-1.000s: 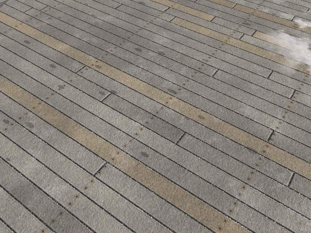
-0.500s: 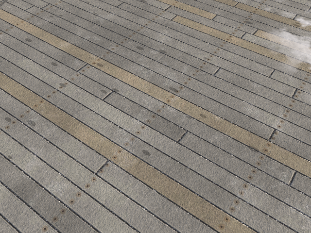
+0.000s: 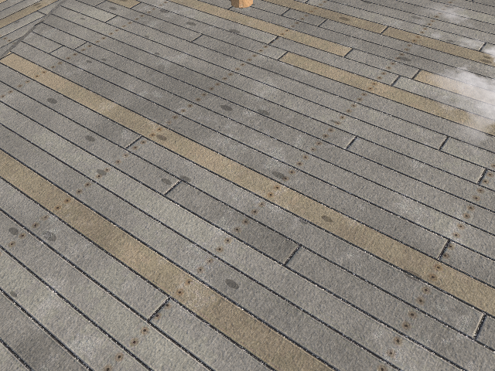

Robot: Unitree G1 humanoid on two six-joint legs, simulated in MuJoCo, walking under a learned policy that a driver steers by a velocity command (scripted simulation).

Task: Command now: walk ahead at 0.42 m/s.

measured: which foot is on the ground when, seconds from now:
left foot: up 0.00-0.34, down 0.36-0.92, up 0.94-1.00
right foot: down 0.00-0.36, up 0.38-0.90, down 0.92-1.00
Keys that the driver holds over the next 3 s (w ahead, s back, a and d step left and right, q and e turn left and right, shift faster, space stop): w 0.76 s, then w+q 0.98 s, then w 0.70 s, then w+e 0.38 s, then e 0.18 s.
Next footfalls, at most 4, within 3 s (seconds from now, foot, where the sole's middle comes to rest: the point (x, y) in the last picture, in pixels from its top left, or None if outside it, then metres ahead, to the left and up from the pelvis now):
0.36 left None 0.39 0.13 -0.78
0.92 right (319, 318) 0.70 -0.12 -0.78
1.46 left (218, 255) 0.92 0.19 -0.78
1.96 right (233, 176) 1.28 0.16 -0.78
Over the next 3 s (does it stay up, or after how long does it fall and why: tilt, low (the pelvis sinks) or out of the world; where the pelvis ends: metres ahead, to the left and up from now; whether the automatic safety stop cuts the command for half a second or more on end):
stays up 1.52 0.47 -0.02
